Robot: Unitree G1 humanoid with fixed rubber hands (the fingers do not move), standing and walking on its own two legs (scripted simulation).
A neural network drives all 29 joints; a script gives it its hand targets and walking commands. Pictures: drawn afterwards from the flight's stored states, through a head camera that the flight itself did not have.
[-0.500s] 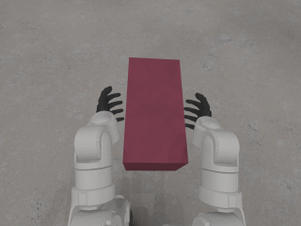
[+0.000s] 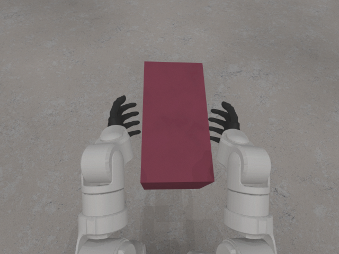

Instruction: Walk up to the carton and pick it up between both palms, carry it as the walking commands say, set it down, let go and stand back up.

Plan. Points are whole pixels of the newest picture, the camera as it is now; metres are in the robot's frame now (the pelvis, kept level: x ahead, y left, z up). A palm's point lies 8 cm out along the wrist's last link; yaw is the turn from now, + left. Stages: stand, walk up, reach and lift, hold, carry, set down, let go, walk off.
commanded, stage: carry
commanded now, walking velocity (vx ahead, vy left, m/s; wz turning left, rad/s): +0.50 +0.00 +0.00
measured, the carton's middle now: (172, 127) +0.40 -0.04 +0.00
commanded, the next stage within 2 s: none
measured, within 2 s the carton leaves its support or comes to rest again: neither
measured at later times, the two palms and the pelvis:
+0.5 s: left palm (153, 17) +0.80 -0.02 +0.05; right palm (221, 21) +0.78 -0.25 +0.04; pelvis +0.48 -0.11 -0.03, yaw +1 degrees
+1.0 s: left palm out of the picture +1.39 -0.11 +0.04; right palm out of the picture +1.35 -0.35 +0.05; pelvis +1.06 -0.18 -0.03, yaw -3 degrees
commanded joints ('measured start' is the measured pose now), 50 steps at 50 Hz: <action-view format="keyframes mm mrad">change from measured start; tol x128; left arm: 1 -299 -891 -494 -167 -212 -37 -156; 50 -95 -910 -538 -247 -183 -119 -131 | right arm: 1 -588 970 650 -184 451 -72 224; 50 -324 948 642 -230 465 -142 257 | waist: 1 134 -22 -709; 50 150 17 -749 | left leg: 1 -272 -6 72 -268 123 40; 7 1418 448 -569 -423 1751 461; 24 -787 16 16 439 -283 84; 32 1453 423 -656 -413 1777 491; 50 -744 46 -148 549 -256 69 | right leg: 1 836 -243 241 -112 1671 12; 10 -1218 -14 367 995 -554 102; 17 1027 -335 628 -18 1892 -149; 29 217 -99 71 92 1842 99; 37 -1193 41 184 1087 -417 77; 50 1078 -366 627 -59 1663 -220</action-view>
